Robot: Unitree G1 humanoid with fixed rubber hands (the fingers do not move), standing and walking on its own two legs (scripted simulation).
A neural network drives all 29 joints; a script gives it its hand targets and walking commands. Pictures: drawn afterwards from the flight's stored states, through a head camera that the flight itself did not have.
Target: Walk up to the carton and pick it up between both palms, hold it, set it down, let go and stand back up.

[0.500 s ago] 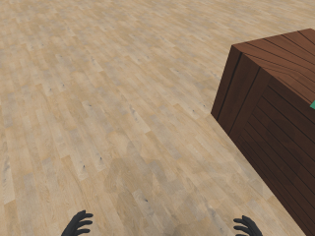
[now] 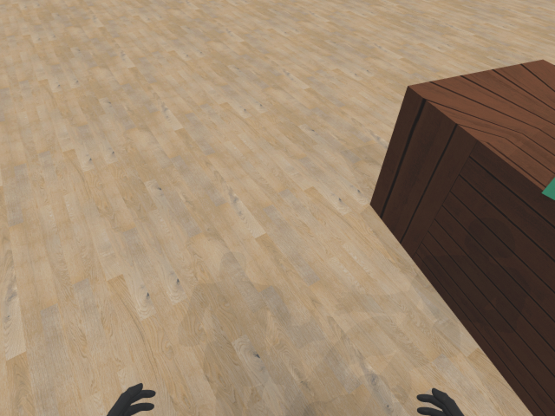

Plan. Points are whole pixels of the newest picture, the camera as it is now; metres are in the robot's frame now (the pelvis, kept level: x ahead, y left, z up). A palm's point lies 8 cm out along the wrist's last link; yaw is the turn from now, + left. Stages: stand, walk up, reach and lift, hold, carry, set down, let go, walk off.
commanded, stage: stand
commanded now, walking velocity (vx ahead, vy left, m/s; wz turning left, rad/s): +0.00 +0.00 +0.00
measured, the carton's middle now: out of the picture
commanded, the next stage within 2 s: walk up in 0.52 s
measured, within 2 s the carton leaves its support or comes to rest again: neither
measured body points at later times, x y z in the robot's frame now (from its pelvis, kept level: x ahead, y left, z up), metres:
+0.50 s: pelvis +0.00 +0.00 +0.00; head +0.00 +0.00 +0.45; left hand +0.13 +0.25 -0.10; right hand +0.13 -0.25 -0.10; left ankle +0.01 +0.11 -0.73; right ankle +0.01 -0.13 -0.73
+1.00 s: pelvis +0.03 -0.06 +0.00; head +0.03 -0.09 +0.45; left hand +0.21 +0.19 -0.08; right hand +0.02 -0.38 -0.11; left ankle +0.01 +0.11 -0.73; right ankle +0.06 -0.24 -0.70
